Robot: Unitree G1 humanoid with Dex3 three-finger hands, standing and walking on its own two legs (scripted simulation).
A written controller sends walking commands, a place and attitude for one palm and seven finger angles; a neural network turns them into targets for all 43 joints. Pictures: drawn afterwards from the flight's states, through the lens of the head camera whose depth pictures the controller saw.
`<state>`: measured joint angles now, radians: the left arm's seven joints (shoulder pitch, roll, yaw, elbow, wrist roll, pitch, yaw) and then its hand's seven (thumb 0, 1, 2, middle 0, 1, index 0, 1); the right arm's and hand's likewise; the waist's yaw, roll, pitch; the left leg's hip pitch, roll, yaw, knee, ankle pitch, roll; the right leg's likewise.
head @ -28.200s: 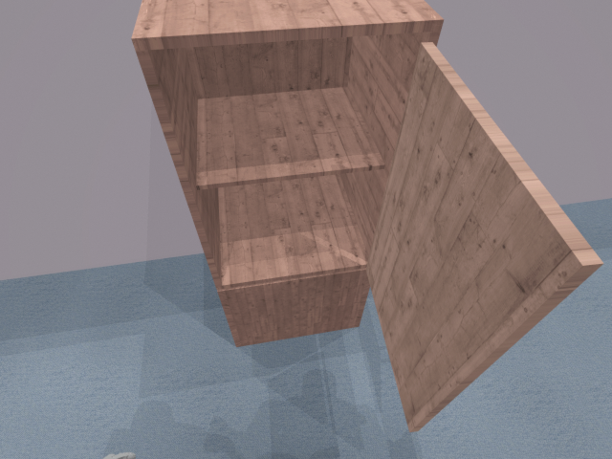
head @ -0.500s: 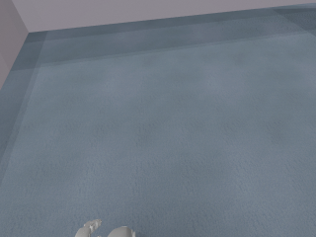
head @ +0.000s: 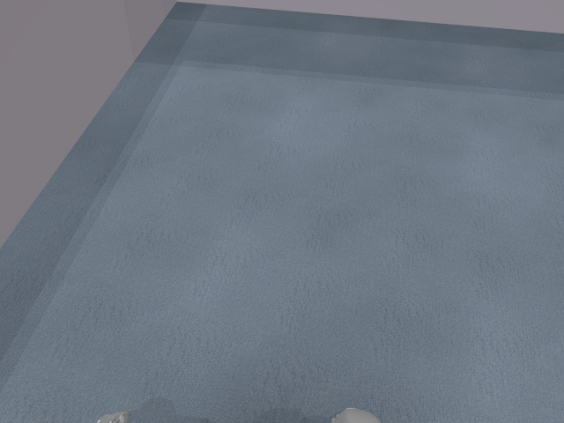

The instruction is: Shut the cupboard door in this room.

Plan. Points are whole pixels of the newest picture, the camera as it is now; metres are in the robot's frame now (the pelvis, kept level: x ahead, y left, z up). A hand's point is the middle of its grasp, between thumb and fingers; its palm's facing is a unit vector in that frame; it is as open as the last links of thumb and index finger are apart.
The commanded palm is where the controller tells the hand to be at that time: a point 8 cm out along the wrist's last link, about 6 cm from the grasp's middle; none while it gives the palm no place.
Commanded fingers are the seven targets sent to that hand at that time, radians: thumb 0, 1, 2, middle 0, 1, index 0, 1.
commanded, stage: turn to face it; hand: left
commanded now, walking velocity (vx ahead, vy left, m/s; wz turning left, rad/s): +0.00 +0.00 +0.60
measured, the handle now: out of the picture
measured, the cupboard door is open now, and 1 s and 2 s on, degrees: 40 40 40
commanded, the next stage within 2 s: none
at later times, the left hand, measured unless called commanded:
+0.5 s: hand out of the picture -0.03 +0.16 -0.17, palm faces +0.36 -0.90 -0.25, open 7.3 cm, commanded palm none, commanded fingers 0.00 0.90 0.90 -0.20 -0.30 -0.20 -0.30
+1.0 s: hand out of the picture -0.02 +0.18 -0.15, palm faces +0.58 -0.76 -0.29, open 7.4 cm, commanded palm none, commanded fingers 0.00 0.90 0.90 -0.20 -0.30 -0.20 -0.30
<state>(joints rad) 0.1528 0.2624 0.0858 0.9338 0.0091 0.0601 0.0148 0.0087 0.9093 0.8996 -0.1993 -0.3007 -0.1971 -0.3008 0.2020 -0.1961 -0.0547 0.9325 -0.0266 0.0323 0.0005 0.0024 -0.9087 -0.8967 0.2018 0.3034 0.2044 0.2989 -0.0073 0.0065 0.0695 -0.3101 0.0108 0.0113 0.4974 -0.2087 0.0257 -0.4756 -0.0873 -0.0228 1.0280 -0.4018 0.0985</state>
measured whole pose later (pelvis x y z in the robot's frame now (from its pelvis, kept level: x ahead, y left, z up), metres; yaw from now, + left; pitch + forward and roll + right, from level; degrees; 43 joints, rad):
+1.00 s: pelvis -0.01 -0.06 -0.01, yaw +38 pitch +1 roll +0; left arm 0.11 0.21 0.04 0.84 0.01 0.02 0.01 0.01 0.91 0.90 -0.20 -0.30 -0.20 -0.30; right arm 0.18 -0.25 -0.08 0.91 -0.02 0.06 0.01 0.00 -0.91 -0.90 0.20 0.30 0.21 0.30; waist -0.03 0.05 0.08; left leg -0.36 -0.03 -0.12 0.73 -0.40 -0.03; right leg -0.30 -0.04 -0.08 0.61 -0.33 0.02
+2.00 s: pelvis +0.00 -0.05 -0.01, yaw +73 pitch +2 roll +0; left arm 0.08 0.21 0.04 0.83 0.00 0.03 0.02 0.01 0.91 0.90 -0.20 -0.30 -0.20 -0.30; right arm 0.28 -0.22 -0.08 0.94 -0.02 0.05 0.00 0.00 -0.91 -0.90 0.20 0.30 0.21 0.30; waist -0.05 0.04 0.06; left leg -0.33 -0.10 -0.19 0.58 -0.27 0.00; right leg -0.28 -0.02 -0.02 0.54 -0.30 0.06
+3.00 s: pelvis +0.00 -0.05 -0.01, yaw +109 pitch +1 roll +0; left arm 0.09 0.22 0.04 0.84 0.00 0.02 0.01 0.01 0.91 0.90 -0.20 -0.30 -0.20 -0.30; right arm 0.25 -0.22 -0.07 0.93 -0.02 0.05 0.00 0.00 -0.91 -0.90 0.20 0.30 0.21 0.30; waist -0.04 0.04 0.06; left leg -0.32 -0.08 -0.17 0.59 -0.28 -0.01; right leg -0.28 -0.02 -0.04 0.55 -0.28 0.05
